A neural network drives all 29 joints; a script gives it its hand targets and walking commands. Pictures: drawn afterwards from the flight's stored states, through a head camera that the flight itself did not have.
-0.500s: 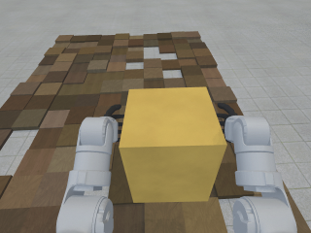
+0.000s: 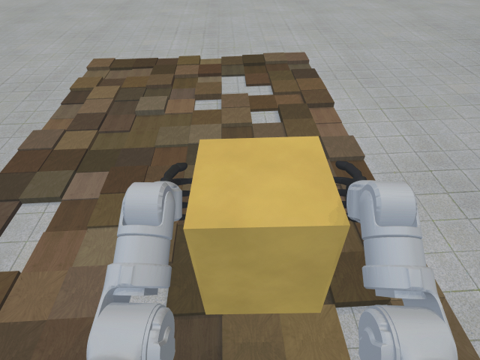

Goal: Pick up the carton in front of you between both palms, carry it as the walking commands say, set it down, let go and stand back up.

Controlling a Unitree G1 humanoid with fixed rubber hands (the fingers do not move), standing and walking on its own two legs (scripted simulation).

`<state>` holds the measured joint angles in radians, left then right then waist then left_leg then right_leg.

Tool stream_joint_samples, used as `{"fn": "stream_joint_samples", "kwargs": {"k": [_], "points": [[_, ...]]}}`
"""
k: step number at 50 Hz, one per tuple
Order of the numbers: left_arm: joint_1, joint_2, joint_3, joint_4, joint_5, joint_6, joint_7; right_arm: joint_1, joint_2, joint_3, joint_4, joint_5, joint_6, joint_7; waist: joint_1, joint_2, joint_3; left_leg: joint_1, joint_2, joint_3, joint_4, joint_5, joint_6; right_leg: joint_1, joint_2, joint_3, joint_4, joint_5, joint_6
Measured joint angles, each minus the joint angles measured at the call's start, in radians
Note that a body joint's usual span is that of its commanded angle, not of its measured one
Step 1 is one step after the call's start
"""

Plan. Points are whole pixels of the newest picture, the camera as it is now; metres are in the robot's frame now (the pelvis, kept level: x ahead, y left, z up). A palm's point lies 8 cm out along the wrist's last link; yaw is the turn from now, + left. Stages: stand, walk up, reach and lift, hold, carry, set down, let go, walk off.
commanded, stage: carry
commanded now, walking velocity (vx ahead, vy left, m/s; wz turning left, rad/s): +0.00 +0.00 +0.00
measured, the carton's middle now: (260, 227) +0.35 +0.00 +0.05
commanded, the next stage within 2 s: none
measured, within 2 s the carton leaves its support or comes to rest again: neither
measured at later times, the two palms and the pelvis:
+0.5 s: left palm (170, 203) +0.34 +0.15 +0.13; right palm (360, 204) +0.34 -0.15 +0.13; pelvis -0.01 +0.00 +0.00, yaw +0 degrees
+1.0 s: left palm (165, 206) +0.33 +0.16 +0.13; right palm (356, 207) +0.33 -0.14 +0.13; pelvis -0.02 +0.00 +0.00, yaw -1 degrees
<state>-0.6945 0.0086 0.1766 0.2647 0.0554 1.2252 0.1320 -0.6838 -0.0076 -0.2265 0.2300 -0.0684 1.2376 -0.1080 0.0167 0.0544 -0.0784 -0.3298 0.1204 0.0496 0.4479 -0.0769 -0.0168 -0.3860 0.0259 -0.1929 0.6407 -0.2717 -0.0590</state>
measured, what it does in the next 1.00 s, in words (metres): stands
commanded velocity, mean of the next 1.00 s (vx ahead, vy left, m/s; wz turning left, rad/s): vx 0.00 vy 0.00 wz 0.00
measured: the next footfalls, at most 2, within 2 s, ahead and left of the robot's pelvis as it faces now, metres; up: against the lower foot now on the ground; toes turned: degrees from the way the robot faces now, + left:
none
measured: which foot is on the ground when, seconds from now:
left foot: down 0.00-1.00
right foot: down 0.00-1.00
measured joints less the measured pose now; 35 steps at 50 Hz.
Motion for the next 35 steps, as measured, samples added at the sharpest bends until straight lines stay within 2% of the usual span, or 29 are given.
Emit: {"fn": "stream_joint_samples", "kwargs": {"k": [35], "points": [[-0.004, 0.001, 0.003, 0.008, 0.0, -0.003, -0.002, -0.003, -0.002, 0.005, 0.003, 0.0, 0.0, -0.002, 0.0, -0.005, 0.002, -0.009, 0.0, 0.023, -0.011, -0.029, -0.004, -0.029, -0.023, -0.009, 0.017, 0.012, -0.001]]}}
